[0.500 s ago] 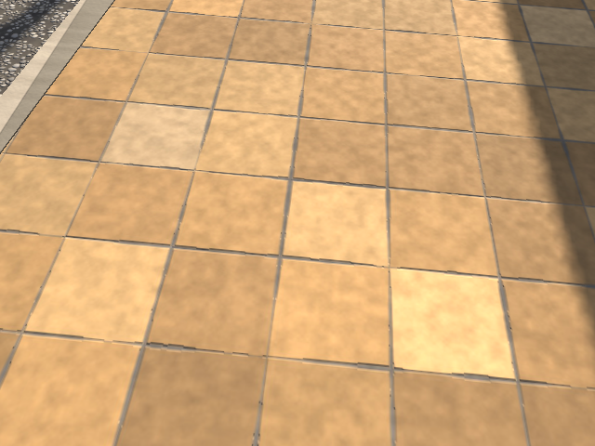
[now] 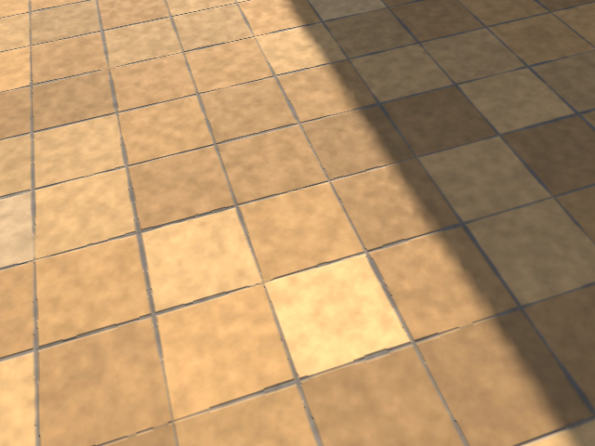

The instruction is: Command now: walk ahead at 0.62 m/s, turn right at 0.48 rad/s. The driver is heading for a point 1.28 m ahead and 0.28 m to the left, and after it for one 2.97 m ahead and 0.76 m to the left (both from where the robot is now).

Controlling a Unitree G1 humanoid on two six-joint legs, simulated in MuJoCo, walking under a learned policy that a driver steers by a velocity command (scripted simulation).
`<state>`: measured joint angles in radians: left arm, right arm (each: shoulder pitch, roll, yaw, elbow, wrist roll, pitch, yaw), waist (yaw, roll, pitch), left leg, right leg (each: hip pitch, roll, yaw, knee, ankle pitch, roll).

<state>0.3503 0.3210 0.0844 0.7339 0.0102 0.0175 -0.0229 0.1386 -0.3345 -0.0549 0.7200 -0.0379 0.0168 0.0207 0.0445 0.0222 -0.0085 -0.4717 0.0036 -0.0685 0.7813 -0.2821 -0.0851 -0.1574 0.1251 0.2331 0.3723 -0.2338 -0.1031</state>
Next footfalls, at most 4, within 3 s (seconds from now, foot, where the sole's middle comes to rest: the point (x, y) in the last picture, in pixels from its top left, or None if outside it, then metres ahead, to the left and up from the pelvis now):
0.18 left None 0.16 0.14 -0.78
0.62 right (326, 401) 0.60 0.03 -0.78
1.00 left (182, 316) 0.83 0.41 -0.78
1.44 right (249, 190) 1.28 0.28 -0.78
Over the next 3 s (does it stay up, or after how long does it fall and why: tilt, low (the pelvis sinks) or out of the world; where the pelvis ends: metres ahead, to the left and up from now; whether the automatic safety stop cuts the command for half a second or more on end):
stays up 1.53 0.29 -0.01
